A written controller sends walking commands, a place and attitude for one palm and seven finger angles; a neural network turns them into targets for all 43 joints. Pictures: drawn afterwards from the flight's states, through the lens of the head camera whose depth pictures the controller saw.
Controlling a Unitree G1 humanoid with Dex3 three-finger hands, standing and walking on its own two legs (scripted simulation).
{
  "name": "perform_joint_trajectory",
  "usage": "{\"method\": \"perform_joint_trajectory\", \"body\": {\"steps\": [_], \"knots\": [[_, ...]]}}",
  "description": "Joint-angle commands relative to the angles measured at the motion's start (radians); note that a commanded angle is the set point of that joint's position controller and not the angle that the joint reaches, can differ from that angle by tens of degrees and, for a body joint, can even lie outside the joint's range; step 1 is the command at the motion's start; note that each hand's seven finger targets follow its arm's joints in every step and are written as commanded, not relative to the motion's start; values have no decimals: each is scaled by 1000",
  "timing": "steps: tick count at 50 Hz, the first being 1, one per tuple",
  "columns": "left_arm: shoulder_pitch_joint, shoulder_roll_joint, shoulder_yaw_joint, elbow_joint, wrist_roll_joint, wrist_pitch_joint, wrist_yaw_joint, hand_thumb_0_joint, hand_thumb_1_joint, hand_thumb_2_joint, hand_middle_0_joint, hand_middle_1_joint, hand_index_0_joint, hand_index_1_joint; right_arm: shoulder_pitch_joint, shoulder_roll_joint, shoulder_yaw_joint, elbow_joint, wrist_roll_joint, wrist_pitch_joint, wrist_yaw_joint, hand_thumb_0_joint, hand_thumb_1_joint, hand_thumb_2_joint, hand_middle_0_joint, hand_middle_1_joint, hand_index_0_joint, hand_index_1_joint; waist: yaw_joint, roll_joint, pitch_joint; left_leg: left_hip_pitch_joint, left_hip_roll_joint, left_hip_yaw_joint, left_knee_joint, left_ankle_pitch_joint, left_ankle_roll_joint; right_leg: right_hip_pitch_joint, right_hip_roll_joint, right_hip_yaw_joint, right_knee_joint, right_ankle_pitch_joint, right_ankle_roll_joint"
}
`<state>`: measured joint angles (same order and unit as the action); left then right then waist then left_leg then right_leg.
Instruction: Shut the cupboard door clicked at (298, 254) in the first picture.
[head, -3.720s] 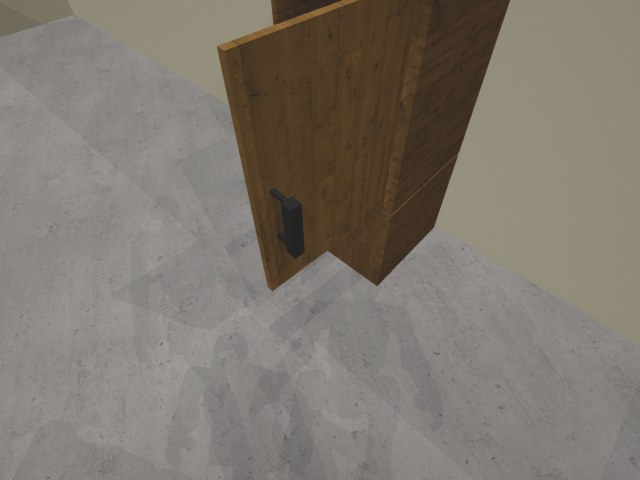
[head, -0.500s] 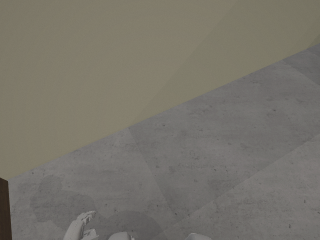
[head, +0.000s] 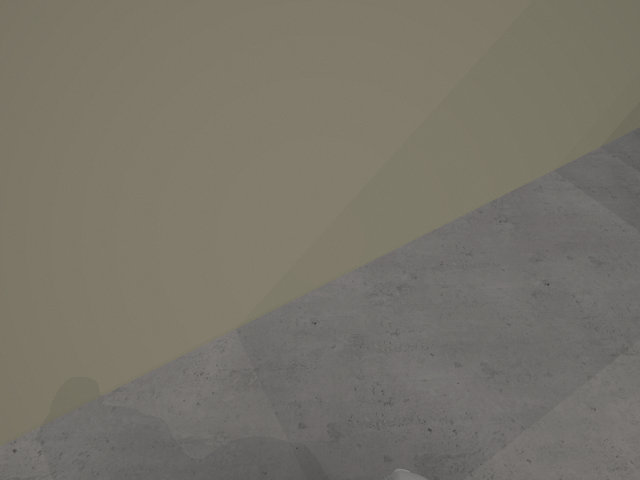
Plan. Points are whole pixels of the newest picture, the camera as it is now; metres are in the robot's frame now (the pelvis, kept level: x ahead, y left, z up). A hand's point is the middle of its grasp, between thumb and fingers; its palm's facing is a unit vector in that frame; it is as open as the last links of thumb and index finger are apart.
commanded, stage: turn to face it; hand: left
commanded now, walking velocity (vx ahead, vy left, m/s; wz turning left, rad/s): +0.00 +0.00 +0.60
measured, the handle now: out of the picture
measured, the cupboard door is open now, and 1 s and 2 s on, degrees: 85 85 85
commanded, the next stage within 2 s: none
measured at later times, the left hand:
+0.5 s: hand (207, 437) +0.20 +0.20 -0.19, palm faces +0.26 -0.94 -0.21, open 7.3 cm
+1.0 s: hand out of the picture +0.12 +0.13 -0.18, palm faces +0.56 -0.79 -0.24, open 7.4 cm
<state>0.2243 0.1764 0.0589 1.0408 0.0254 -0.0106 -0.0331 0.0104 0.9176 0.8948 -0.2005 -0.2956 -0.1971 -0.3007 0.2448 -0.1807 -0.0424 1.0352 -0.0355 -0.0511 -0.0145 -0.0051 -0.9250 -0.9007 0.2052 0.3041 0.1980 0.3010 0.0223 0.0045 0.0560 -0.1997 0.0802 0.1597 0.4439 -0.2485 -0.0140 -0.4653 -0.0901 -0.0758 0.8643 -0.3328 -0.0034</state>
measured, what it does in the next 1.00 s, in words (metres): walks ahead, turning left: right foot, then left foot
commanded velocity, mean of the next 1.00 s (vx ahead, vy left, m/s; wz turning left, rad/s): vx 0.00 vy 0.00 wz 0.60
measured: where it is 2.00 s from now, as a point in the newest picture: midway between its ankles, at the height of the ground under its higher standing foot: (362, 466)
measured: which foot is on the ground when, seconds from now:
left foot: down 0.00-0.08, up 0.10-0.34, down 0.36-0.68, up 0.70-1.00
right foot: up 0.00-0.06, down 0.08-0.36, up 0.38-0.66, down 0.68-1.00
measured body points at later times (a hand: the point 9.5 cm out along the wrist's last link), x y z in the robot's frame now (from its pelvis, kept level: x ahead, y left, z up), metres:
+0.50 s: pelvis +0.14 -0.02 -0.01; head +0.19 +0.01 +0.43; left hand +0.18 +0.25 -0.17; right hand +0.26 -0.25 -0.15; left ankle +0.15 +0.09 -0.74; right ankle +0.12 -0.16 -0.67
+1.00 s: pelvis +0.19 -0.06 -0.01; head +0.25 -0.03 +0.43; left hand +0.09 +0.17 -0.16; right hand +0.45 -0.21 -0.14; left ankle +0.13 +0.03 -0.74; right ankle +0.22 -0.18 -0.74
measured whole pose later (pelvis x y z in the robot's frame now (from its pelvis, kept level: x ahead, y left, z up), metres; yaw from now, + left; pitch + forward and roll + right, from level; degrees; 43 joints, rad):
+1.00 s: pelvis +0.19 -0.06 -0.01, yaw +34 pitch +1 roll +2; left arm 0.24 0.21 0.04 0.92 0.02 0.01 0.01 0.01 0.91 0.89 -0.21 -0.30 -0.20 -0.30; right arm 0.08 -0.26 -0.06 0.88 -0.01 0.06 0.03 0.00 -0.91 -0.90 0.20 0.30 0.19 0.30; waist 0.01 -0.04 0.12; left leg -0.31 0.01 0.11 0.59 -0.29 -0.03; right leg -0.24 -0.17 -0.24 0.62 -0.38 0.02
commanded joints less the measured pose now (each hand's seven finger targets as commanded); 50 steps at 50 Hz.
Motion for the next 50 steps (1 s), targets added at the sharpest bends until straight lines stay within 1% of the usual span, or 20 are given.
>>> {"method": "perform_joint_trajectory", "body": {"steps": [1,2,4,5,7,10,16,18,19,21,25,32,33,34,35,38,44,48,49,50], "knots": [[33,40,3,-43,5,-24,0,0,900,900,-200,-300,-200,-300,59,-155,-27,-10,6,6,1,0,-900,-900,200,300,200,300,-7,66,-37,-94,164,-79,-93,76,91,253,54,-86,-273,164,17],[76,74,11,-27,4,-31,6,0,900,900,-200,-300,-200,-300,56,-136,-21,-7,12,8,2,0,-900,-900,200,300,200,300,14,21,-53,-138,117,-63,-19,31,60,358,42,-60,-343,188,16],[185,233,40,-1,4,-43,26,0,900,900,-200,-300,-200,-300,70,-56,-4,-29,22,20,13,0,-900,-900,200,300,200,300,58,-281,-101,-346,-45,31,289,-321,-17,526,-292,290,-543,196,-100],[199,266,40,-2,1,-33,30,0,900,900,-200,-300,-200,-300,59,-56,-7,-40,21,29,12,0,-900,-900,200,300,200,300,71,-234,-115,-311,-32,-33,442,-436,-6,464,-376,337,-606,126,-164],[116,196,32,-16,-2,-37,47,0,900,900,-200,-300,-200,-300,6,-76,-15,-41,24,32,0,0,-900,-900,200,300,200,300,50,-335,-61,-408,16,-124,645,-342,-14,452,-362,275,-565,477,-180],[38,156,27,-47,0,-33,59,0,900,900,-200,-300,-200,-300,15,-36,-6,-28,26,45,11,0,-900,-900,200,300,200,300,6,-185,-94,-336,34,-108,528,-269,-29,429,-312,31,-487,732,-141],[-49,165,38,-99,-14,-13,58,0,900,900,-200,-300,-200,-300,110,-62,-16,-38,10,57,31,0,-900,-900,200,300,200,300,-65,-71,-116,-22,-22,-9,58,149,-18,287,-227,-144,-271,475,-19],[-73,92,19,-166,-27,7,55,0,900,900,-200,-300,-200,-300,208,-245,-60,-51,-1,51,17,0,-900,-900,200,300,200,300,-121,372,-159,149,343,-524,-64,706,206,-46,-17,-128,133,-355,94],[-141,115,12,-208,-12,18,60,0,900,900,-200,-300,-200,-300,227,-263,-62,-54,1,57,5,0,-900,-900,200,300,200,300,-134,214,-141,114,374,-567,-62,586,254,-77,-5,8,262,-366,76],[-178,104,18,-197,-12,17,60,0,900,900,-200,-300,-200,-300,160,-237,-56,-74,1,47,-12,0,-900,-900,200,300,200,300,-106,238,-145,118,319,-535,-39,658,234,-166,-16,74,353,-260,79],[-123,107,20,-179,-18,33,47,0,900,900,-200,-300,-200,-300,26,-228,-51,-127,4,50,-13,0,-900,-900,200,300,200,300,-53,148,-158,73,210,-356,-33,581,178,-58,7,63,182,-144,88],[1,139,29,-184,-15,27,47,0,900,900,-200,-300,-200,-300,-116,-253,-76,-193,10,86,8,0,-900,-900,200,300,200,300,8,118,-114,-188,105,-380,7,159,109,309,71,-4,-339,58,66],[47,201,42,-186,-4,16,55,0,900,900,-200,-300,-200,-300,-130,-206,-71,-212,20,89,14,0,-900,-900,200,300,200,300,32,-56,-111,-300,12,-309,140,-20,48,405,-58,128,-530,45,33],[51,297,59,-199,10,9,61,0,900,900,-200,-300,-200,-300,-137,-138,-62,-243,23,90,23,0,-900,-900,200,300,200,300,38,-349,-86,-426,-138,-135,398,-312,-37,404,-335,413,-645,85,-85],[22,308,47,-216,3,13,60,0,900,900,-200,-300,-200,-300,-138,-166,-65,-251,15,92,30,0,-900,-900,200,300,200,300,30,-271,-78,-383,-96,-180,624,-374,-20,279,-413,404,-638,138,-160],[-77,191,23,-238,-3,2,66,0,900,900,-200,-300,-200,-300,-125,-154,-61,-207,13,110,35,0,-900,-900,200,300,200,300,-40,-248,-46,-402,-33,-174,787,-221,-47,275,-257,148,-533,423,-122],[58,243,39,-188,4,-5,65,0,900,900,-200,-300,-200,-300,-211,-103,-27,-227,25,97,46,0,-900,-900,200,300,200,300,25,-207,-119,-274,-71,-47,327,-219,-49,493,-256,24,-391,823,-102],[28,266,49,-189,-9,1,57,0,900,900,-200,-300,-200,-300,-126,-147,-34,-213,20,89,41,0,-900,-900,200,300,200,300,-29,-191,-148,-46,-87,-22,65,-6,-16,389,-244,-64,-256,738,-34],[6,252,46,-200,-13,3,53,0,900,900,-200,-300,-200,-300,-58,-197,-48,-199,15,84,41,0,-900,-900,200,300,200,300,-69,-90,-191,136,-16,-96,-8,204,17,253,-220,-93,-114,590,12],[-6,184,33,-241,-21,9,46,0,900,900,-200,-300,-200,-300,25,-319,-80,-190,6,74,34,0,-900,-900,200,300,200,300,-114,233,-231,327,273,-469,-14,615,167,-49,-77,-127,123,-68,91]]}}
